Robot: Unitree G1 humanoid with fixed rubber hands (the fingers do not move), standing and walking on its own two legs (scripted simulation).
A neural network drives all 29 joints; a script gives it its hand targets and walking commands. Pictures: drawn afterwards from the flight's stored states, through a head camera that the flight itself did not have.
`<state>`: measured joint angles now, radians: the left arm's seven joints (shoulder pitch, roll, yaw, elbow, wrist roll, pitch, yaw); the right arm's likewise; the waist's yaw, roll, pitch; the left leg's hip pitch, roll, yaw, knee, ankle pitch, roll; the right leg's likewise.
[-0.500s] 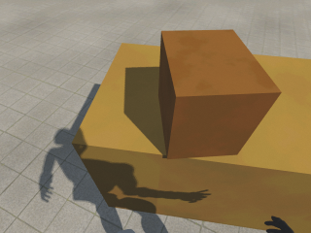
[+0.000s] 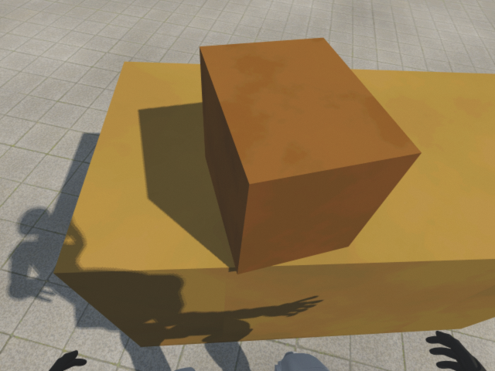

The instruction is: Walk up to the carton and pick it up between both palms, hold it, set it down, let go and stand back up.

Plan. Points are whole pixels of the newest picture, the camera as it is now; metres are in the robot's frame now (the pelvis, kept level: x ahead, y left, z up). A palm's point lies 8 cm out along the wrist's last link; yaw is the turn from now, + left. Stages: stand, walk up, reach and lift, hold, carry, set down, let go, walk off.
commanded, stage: walk up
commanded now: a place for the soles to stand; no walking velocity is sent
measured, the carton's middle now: (280, 155) +0.45 -0.05 +0.08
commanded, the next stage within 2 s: none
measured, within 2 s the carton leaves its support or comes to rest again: neither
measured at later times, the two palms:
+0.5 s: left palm out of the picture +0.09 +0.27 -0.08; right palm out of the picture +0.09 -0.36 -0.05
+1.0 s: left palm out of the picture +0.09 +0.27 -0.05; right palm out of the picture +0.06 -0.37 -0.07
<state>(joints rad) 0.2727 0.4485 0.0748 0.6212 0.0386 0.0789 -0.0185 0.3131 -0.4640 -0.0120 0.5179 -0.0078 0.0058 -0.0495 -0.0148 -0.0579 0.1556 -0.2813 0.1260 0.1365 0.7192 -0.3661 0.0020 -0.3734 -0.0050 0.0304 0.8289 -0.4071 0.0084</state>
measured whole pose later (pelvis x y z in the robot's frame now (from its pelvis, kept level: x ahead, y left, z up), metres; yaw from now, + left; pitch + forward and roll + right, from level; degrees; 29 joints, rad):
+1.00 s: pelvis -0.03 -0.05 +0.02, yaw +2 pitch -3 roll +0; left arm 0.10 0.42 0.02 0.90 -0.01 0.00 -0.03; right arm 0.22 -0.44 -0.01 0.89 0.01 -0.04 0.00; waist -0.02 0.02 0.03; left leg -0.17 0.05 0.03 0.42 -0.20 -0.03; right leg -0.18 -0.01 0.02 0.43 -0.21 0.01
